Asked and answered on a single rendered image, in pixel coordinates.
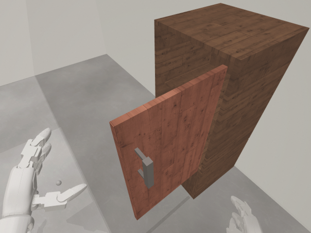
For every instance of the robot right hand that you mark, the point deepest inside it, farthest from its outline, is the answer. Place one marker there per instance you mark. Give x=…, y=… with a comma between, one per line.
x=246, y=221

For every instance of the robot left hand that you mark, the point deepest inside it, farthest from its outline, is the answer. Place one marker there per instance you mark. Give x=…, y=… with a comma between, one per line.
x=19, y=198

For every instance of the left robot forearm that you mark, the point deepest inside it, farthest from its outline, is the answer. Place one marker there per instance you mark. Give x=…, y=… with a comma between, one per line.
x=17, y=224

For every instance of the handle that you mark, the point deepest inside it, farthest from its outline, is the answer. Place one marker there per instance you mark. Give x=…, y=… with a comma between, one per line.
x=148, y=169

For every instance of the cupboard door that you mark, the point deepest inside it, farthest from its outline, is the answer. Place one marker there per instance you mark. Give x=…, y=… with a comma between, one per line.
x=172, y=130

